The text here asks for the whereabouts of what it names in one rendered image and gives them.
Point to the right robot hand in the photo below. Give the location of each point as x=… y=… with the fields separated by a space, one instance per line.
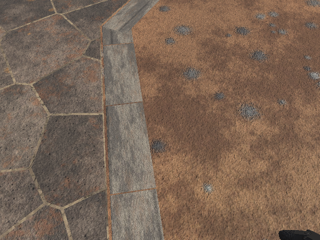
x=298 y=235

